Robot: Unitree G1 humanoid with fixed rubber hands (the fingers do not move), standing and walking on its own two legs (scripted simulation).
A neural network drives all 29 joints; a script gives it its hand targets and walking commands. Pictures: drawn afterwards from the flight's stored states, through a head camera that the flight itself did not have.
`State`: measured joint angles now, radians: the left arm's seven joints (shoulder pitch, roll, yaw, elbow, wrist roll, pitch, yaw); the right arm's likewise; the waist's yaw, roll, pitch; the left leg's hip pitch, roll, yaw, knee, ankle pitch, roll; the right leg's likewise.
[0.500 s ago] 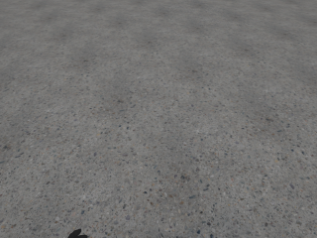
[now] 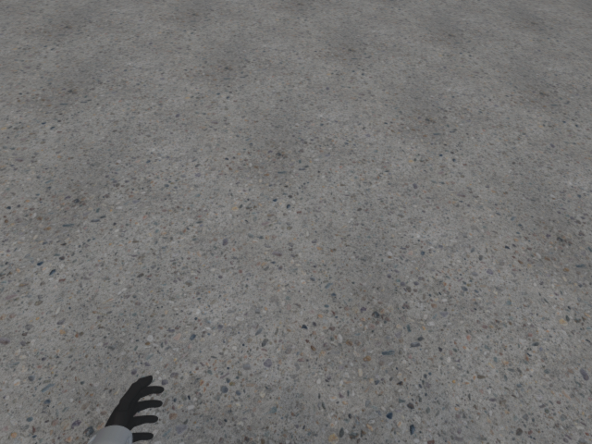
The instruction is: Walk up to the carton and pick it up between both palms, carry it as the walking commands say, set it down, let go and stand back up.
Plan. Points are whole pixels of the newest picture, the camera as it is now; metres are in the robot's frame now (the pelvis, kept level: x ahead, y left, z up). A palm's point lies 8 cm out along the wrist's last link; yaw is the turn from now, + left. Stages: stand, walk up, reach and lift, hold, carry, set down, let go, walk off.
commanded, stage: walk up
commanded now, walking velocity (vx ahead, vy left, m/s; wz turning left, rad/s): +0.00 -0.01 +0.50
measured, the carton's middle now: out of the picture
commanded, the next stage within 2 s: none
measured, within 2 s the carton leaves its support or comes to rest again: neither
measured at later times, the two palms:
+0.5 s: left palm out of the picture +0.07 +0.17 -0.05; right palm out of the picture +0.00 -0.37 -0.14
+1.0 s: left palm out of the picture -0.05 +0.07 -0.09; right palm out of the picture +0.12 -0.47 -0.11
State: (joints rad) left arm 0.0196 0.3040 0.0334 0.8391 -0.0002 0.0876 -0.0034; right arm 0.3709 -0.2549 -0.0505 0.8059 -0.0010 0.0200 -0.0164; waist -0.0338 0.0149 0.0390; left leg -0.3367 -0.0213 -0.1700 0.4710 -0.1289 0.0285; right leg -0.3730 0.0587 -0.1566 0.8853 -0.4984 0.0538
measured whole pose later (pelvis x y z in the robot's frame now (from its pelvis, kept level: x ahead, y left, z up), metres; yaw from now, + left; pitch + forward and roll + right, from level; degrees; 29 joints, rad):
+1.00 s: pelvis -0.07 -0.22 +0.00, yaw +22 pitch +0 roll +5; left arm 0.17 0.29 0.03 0.78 0.00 0.03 -0.01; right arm 0.20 -0.37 -0.05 0.77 0.00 0.02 0.01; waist -0.06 -0.02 0.08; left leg -0.48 0.03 0.03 1.10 -0.41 -0.06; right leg -0.23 -0.20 -0.17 0.51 -0.27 0.03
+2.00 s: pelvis -0.12 -0.21 +0.01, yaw +40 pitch -1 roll +4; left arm 0.30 0.26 0.03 0.78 0.00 0.05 0.01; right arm 0.35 -0.28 -0.05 0.78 0.00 0.06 0.02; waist -0.06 0.04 0.09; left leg -0.50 -0.02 -0.05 1.20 -0.28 -0.01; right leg -0.13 -0.13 -0.19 0.42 -0.26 -0.01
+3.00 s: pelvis -0.04 +0.16 -0.02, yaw +71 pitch +1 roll -2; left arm 0.22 0.27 0.03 0.80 0.00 0.00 0.01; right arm 0.46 -0.19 -0.05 0.91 0.00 -0.04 -0.03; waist -0.06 0.01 0.02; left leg -0.31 -0.07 -0.13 1.16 -0.42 0.09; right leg -0.29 0.02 -0.19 0.59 -0.34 -0.06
